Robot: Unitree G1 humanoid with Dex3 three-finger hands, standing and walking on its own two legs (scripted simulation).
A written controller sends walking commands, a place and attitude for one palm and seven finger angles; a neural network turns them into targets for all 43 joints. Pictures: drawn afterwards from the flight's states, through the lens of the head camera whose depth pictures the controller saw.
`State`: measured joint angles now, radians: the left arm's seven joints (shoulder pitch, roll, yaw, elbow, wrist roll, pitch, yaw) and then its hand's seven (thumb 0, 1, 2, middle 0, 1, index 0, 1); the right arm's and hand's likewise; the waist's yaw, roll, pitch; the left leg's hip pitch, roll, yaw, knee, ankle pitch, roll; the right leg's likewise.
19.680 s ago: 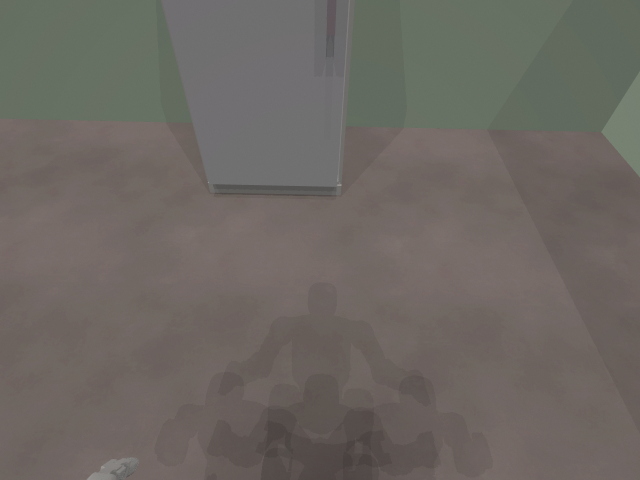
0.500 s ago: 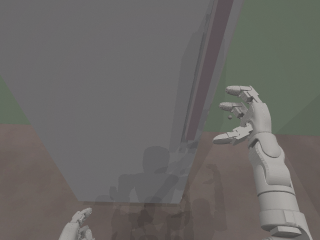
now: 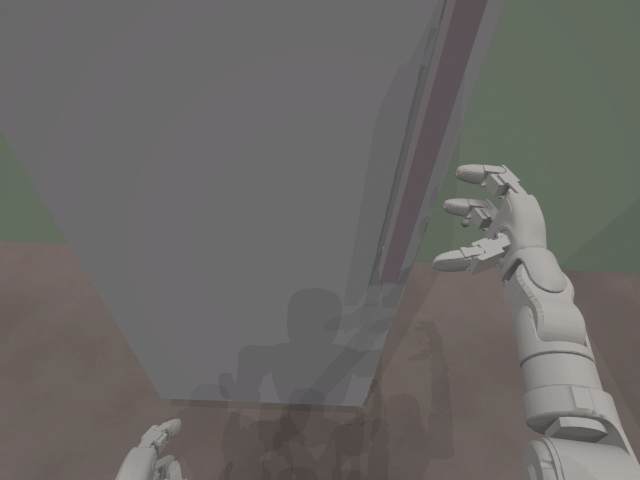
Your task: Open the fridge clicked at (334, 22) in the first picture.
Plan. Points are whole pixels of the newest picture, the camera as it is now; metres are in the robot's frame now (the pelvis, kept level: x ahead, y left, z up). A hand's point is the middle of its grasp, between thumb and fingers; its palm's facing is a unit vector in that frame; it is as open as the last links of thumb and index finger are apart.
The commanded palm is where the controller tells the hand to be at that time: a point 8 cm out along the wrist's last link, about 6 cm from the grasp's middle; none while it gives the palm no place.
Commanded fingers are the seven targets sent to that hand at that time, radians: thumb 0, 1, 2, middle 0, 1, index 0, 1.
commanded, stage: move the hooked fingers beside the handle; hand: right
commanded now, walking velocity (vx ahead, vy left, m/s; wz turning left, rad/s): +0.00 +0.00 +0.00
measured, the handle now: (414, 161) +0.45 -0.07 +0.20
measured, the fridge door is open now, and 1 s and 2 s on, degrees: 0 0 0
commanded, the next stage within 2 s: feel for the door with the fingertips in 0.62 s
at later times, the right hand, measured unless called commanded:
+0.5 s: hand (469, 235) +0.39 -0.15 +0.15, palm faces -0.02 +1.00 +0.01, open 14.0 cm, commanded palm +0.37 -0.21 +0.15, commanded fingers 0.00 0.50 -0.30 0.30 1.20 0.30 1.20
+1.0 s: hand (448, 230) +0.38 -0.12 +0.16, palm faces -0.06 +1.00 +0.00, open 14.0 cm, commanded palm +0.36 -0.17 +0.15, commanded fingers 0.00 0.50 -0.30 0.30 1.20 0.30 1.20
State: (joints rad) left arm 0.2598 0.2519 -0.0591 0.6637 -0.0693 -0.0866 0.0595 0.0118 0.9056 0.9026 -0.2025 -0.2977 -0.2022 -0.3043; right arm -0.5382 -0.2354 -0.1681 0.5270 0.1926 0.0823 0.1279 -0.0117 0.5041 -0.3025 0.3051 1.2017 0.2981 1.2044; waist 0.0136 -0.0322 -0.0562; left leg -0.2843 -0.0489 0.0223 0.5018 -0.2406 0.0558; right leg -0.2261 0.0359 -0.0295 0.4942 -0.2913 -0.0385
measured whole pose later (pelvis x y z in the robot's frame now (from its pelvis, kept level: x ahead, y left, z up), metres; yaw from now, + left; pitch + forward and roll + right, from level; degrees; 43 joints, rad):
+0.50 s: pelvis +0.00 +0.00 +0.00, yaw +0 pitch +2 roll +0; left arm 0.23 0.25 -0.06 0.64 -0.06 -0.10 0.07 0.01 0.91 0.90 -0.20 -0.30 -0.20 -0.30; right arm -0.48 -0.23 -0.16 0.44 0.20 0.08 0.12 -0.01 0.50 -0.30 0.30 1.20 0.30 1.20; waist 0.01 -0.02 -0.03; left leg -0.29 -0.04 0.03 0.50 -0.24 0.05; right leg -0.24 0.04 -0.03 0.50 -0.29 -0.04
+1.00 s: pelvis +0.00 -0.01 +0.00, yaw -1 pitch +0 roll +0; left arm 0.23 0.24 -0.06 0.67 -0.06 -0.09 0.05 0.01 0.91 0.90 -0.20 -0.30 -0.20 -0.30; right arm -0.49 -0.16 -0.07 0.40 0.17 0.08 0.06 -0.01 0.51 -0.30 0.31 1.20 0.30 1.20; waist 0.01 -0.03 -0.04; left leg -0.27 -0.04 0.03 0.52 -0.25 0.04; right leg -0.22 0.05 -0.02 0.51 -0.30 -0.05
